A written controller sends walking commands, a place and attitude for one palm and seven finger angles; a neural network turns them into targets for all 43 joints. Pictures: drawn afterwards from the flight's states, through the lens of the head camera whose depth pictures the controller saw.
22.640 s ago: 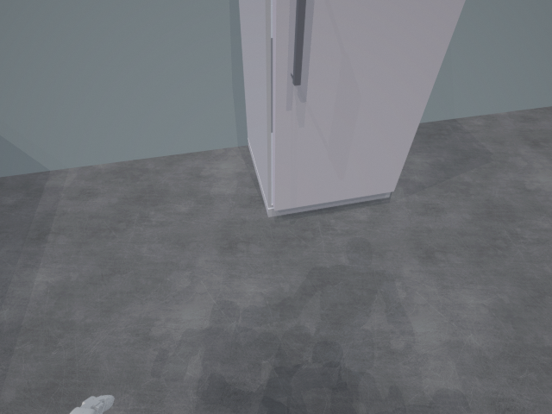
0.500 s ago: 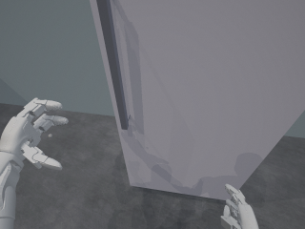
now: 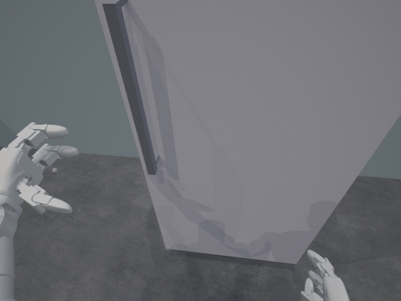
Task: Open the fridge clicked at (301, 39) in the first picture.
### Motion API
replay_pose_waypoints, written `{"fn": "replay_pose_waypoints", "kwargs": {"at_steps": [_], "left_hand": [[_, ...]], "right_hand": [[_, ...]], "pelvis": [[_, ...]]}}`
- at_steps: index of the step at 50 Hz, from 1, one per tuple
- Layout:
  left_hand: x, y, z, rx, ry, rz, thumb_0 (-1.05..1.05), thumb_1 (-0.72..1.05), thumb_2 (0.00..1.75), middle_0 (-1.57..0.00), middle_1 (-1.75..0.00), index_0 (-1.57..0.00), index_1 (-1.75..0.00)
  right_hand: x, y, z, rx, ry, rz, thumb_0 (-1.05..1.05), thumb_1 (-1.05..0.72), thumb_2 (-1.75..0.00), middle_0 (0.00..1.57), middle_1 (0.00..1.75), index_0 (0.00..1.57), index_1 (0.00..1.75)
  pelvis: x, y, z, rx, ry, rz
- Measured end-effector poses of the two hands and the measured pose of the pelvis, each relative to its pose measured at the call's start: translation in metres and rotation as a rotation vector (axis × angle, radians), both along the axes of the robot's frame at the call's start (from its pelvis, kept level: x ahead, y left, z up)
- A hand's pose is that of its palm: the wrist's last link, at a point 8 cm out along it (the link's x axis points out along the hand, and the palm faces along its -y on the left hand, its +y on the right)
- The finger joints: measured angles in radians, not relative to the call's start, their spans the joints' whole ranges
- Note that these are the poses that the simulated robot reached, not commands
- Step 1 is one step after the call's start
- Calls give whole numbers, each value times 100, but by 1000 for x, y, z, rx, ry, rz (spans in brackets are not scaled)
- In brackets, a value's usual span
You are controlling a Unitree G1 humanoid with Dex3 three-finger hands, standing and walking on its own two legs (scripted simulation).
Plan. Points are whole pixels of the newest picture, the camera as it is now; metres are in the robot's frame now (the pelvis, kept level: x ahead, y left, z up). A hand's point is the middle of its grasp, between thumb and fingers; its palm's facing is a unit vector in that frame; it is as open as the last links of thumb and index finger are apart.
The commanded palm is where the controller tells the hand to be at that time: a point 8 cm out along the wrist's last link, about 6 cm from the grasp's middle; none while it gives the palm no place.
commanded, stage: raise the hand to about handle height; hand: left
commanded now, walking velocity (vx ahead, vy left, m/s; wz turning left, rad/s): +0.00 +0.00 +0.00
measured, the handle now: (140, 104) +0.46 +0.18 +0.17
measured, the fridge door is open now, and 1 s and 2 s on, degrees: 0 0 0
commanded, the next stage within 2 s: move the hooked fingers beside the handle in 0.08 s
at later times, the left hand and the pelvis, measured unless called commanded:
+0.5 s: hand (76, 162) +0.30 +0.26 +0.16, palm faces +0.00 -1.00 -0.06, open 14.0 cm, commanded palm +0.27 +0.31 +0.16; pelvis +0.00 +0.00 +0.00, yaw +0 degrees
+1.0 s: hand (88, 149) +0.34 +0.26 +0.15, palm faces +0.01 -1.00 -0.03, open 14.0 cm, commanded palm +0.32 +0.31 +0.15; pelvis +0.01 +0.00 +0.00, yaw +0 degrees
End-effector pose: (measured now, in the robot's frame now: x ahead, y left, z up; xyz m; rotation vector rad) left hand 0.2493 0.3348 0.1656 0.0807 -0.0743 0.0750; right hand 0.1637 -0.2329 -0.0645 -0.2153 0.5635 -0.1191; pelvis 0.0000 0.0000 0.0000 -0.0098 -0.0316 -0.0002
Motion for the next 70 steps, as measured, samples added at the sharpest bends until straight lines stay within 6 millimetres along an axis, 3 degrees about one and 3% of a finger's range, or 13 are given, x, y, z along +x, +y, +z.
{"fn": "replay_pose_waypoints", "kwargs": {"at_steps": [14, 27, 42, 70], "left_hand": [[6, -8, -10, -21, 39, -31, -1, -50, 30, -30, -120, -31, -120], [37, -23, -9, -24, 48, -81, -1, -50, 30, -30, -120, -31, -120], [56, -18, -14, -42, 67, -49, -1, -50, 30, -30, -120, -31, -120], [109, -27, -21, -64, 83, -80, -1, -50, 30, -30, -120, -30, -120]], "right_hand": [[8, 1, -4, 15, 1, 7, 1, -90, -90, 20, 30, 20, 30], [1, 2, -8, 14, 27, -16, 1, -90, -90, 20, 30, 20, 30], [-8, -1, -13, 2, 81, -38, 1, -90, -90, 20, 30, 20, 30], [-32, -5, -24, -17, 189, -80, 1, -90, -90, 20, 30, 20, 30]], "pelvis": [[1, -4, -1, 3, 11, 2], [3, 0, -1, 6, 23, -1], [5, 2, -1, 5, 36, -5], [7, 9, -4, 1, 81, -9]]}}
